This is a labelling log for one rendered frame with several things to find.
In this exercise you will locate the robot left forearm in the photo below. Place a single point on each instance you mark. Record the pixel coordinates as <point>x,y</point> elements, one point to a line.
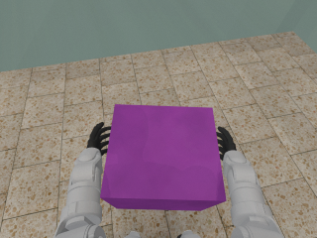
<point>83,194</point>

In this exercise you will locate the carton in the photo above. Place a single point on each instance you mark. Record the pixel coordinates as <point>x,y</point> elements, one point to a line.
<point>163,158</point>

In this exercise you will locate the robot left hand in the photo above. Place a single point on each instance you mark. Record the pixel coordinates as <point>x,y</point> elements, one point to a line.
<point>95,138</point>

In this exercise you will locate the left robot upper arm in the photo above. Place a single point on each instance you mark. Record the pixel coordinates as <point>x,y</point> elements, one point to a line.
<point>86,231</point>

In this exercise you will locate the right robot upper arm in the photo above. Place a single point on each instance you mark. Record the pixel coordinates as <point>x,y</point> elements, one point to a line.
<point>247,231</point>

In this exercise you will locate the robot right hand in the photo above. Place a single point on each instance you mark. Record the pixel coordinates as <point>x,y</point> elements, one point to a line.
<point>227,142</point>

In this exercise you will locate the robot right forearm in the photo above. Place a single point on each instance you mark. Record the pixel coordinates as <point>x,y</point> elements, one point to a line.
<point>248,206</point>

